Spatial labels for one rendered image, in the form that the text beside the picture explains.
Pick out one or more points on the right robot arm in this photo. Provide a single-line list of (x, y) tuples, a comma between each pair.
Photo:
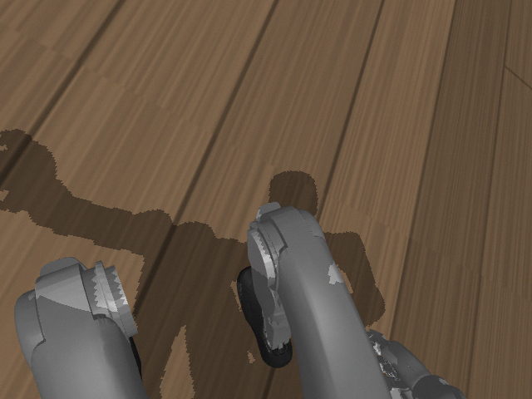
[(435, 387)]

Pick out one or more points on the right robot hand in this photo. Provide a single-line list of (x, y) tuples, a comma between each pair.
[(403, 368)]

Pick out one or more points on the right robot foot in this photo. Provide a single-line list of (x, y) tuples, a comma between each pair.
[(253, 314)]

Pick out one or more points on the left robot foot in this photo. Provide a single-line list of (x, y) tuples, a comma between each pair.
[(136, 355)]

